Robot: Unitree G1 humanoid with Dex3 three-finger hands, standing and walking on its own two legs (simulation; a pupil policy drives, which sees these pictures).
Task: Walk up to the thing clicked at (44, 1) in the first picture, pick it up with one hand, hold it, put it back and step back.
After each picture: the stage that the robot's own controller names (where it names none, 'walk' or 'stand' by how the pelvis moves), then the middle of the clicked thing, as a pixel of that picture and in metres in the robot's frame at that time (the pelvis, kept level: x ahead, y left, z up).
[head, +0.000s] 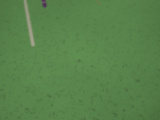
stand; (44, 3) +2.27 +0.64 -0.72
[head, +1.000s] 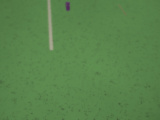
walk; (67, 6) +2.18 +0.32 -0.69
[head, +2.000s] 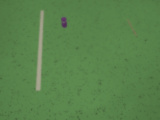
walk; (64, 22) +1.58 +0.27 -0.70
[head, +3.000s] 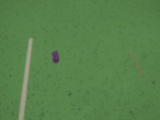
walk; (55, 57) +1.05 +0.27 -0.71
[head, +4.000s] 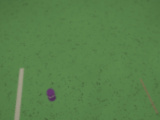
walk; (51, 95) +0.64 +0.25 -0.72
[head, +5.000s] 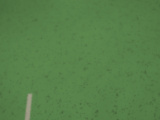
walk; out of the picture +0.39 +0.25 -0.70
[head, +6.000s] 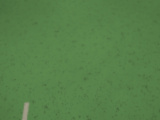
stand; out of the picture +0.30 +0.20 -0.72
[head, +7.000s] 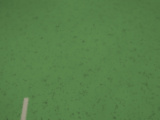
stand; out of the picture +0.31 +0.20 -0.72
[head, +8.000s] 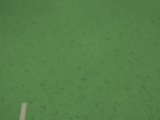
stand; out of the picture +0.30 +0.21 -0.73
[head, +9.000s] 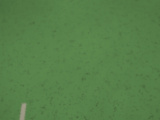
stand; out of the picture +0.29 +0.21 -0.73
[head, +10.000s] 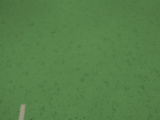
go down; out of the picture +0.29 +0.22 -0.73
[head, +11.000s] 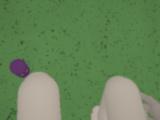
go down; (20, 69) +0.37 +0.27 -0.32
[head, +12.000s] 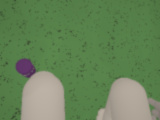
approach; (26, 68) +0.36 +0.27 -0.30
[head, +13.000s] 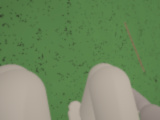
close in; out of the picture +0.32 +0.31 -0.21
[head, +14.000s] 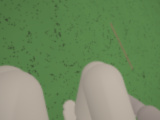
close; out of the picture +0.33 +0.31 -0.21
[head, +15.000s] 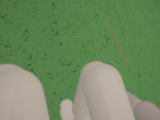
lift; out of the picture +0.32 +0.31 -0.21
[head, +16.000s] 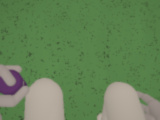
lift; (13, 85) +0.29 +0.25 -0.06
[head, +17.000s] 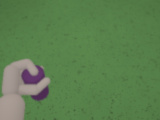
hold; (36, 83) +0.33 +0.17 +0.04
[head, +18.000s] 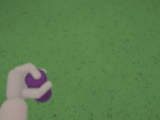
hold; (39, 86) +0.33 +0.17 +0.01
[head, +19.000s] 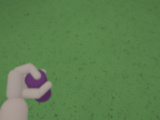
hold; (39, 86) +0.33 +0.17 +0.01
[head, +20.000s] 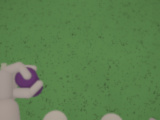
crouch; (30, 83) +0.34 +0.20 -0.06
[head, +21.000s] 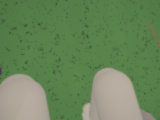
lower; out of the picture +0.37 +0.29 -0.16
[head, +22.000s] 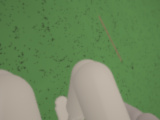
lower; out of the picture +0.36 +0.32 -0.22
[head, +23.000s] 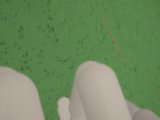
lower; out of the picture +0.35 +0.32 -0.21
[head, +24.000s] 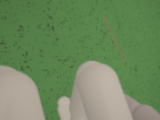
lower; out of the picture +0.34 +0.32 -0.21
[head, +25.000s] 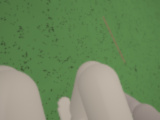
rest; out of the picture +0.34 +0.32 -0.21
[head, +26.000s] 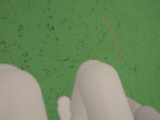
withdraw; out of the picture +0.32 +0.31 -0.22
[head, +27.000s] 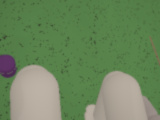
stand; (6, 67) +0.35 +0.28 -0.25
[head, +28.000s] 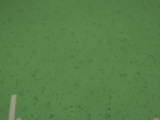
stand; out of the picture +0.31 +0.21 -0.64
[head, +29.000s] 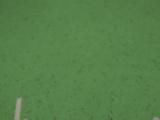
stand; out of the picture +0.33 +0.22 -0.66
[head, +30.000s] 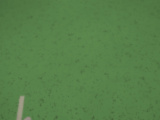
stand; out of the picture +0.33 +0.22 -0.67
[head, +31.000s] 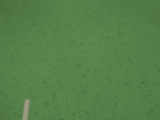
stand; out of the picture +0.35 +0.20 -0.72
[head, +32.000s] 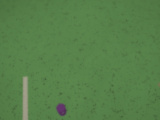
walk; (61, 109) +0.41 +0.18 -0.70
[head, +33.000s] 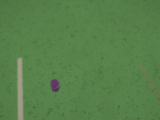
walk; (55, 85) +0.61 +0.18 -0.70
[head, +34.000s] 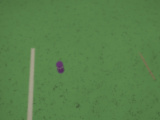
stand; (60, 67) +0.91 +0.29 -0.70
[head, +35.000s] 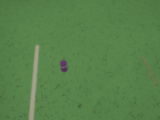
stand; (63, 66) +0.93 +0.22 -0.72
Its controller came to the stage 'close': yes
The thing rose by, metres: 0.70
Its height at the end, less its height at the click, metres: +0.00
